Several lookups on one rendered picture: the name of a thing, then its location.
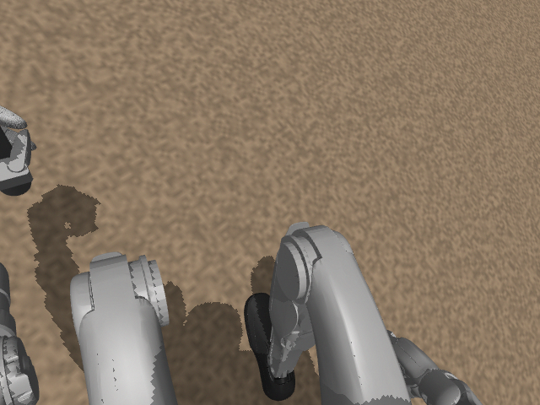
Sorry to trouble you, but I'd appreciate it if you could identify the right robot hand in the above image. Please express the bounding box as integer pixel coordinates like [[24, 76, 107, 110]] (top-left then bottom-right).
[[387, 330, 440, 399]]

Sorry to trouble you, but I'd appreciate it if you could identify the left robot hand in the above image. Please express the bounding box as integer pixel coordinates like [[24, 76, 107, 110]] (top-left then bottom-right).
[[0, 106, 36, 191]]

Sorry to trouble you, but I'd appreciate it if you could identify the right robot foot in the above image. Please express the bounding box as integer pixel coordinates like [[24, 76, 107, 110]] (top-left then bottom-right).
[[244, 293, 295, 401]]

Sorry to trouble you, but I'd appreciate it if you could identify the can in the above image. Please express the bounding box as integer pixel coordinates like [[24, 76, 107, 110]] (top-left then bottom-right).
[[0, 127, 31, 196]]

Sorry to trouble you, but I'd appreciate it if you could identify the left robot arm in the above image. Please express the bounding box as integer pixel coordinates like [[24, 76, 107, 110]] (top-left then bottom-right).
[[0, 262, 40, 405]]

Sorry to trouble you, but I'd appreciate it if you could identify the right robot arm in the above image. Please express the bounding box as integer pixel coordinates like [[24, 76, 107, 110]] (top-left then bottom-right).
[[418, 370, 483, 405]]

